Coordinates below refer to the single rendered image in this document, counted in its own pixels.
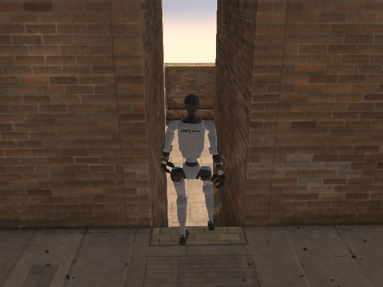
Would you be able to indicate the robot head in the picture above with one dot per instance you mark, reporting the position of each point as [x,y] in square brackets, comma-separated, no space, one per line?
[191,103]

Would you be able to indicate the right robot hand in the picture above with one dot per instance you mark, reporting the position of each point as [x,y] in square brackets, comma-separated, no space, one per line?
[220,179]

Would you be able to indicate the robot right shin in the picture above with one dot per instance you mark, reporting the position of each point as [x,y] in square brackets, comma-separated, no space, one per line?
[209,201]

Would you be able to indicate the right robot upper arm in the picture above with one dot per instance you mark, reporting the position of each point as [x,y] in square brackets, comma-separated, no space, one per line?
[212,136]

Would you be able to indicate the left robot upper arm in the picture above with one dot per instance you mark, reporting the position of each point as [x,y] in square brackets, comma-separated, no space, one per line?
[173,125]

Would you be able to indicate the robot left forearm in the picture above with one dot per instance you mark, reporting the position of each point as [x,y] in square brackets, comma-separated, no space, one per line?
[165,156]

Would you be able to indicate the left robot hand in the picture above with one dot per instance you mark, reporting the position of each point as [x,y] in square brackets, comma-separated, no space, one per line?
[163,166]

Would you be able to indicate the robot right forearm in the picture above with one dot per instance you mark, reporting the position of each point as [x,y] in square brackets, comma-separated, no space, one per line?
[218,162]

